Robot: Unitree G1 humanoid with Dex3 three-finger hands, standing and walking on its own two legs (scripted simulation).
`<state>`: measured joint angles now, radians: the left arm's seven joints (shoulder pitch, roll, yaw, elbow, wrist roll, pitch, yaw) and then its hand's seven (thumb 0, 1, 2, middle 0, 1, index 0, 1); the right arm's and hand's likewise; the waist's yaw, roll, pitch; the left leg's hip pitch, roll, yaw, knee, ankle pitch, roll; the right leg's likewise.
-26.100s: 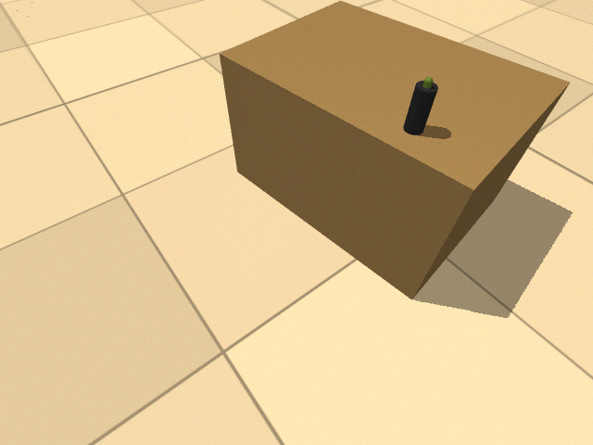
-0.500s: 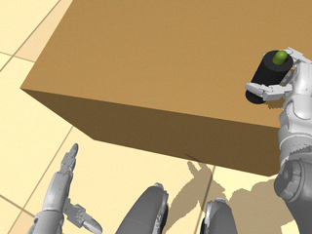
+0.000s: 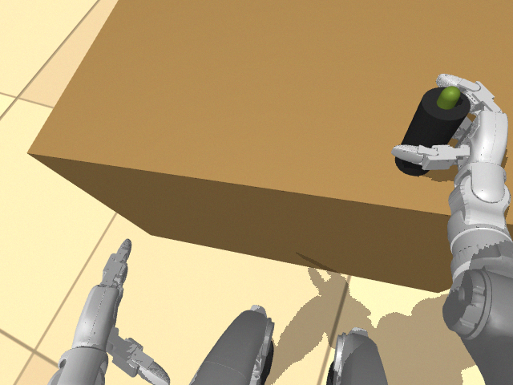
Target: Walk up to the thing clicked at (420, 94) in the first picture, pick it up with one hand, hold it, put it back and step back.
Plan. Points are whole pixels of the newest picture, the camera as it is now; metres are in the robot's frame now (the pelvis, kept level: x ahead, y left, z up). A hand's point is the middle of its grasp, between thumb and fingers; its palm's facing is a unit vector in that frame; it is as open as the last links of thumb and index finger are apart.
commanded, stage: withdraw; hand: right
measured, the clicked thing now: (430, 130) +0.51 -0.15 +0.03
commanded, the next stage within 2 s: rise in 0.38 s
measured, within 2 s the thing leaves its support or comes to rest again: neither
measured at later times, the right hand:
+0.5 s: hand out of the picture +0.51 -0.20 +0.14, palm faces +0.11 +0.99 -0.03, open 17.6 cm
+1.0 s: hand out of the picture +0.45 -0.31 +0.13, palm faces +0.32 +0.90 -0.30, open 17.5 cm
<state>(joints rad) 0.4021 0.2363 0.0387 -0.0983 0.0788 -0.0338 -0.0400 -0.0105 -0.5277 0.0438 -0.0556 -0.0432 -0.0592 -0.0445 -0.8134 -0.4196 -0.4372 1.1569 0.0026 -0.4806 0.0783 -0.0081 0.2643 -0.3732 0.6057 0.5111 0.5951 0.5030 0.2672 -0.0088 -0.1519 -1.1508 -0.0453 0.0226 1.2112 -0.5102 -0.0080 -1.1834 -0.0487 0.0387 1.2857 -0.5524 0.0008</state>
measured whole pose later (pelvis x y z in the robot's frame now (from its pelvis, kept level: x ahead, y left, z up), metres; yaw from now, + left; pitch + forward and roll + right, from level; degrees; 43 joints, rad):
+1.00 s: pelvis +0.04 -0.01 +0.08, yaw -1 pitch +14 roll +2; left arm 0.36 0.28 0.05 0.22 -0.04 0.07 0.01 -0.01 -0.53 0.07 -0.05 -0.05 -0.06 -0.05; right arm -0.56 -0.53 -0.32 0.95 -0.01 -0.08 -0.01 -0.01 0.54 -0.04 0.06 0.06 0.05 0.05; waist 0.08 -0.01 -0.15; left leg -0.63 -0.02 -0.02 0.77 -0.38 -0.02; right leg -0.65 -0.03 -0.01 0.84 -0.42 -0.01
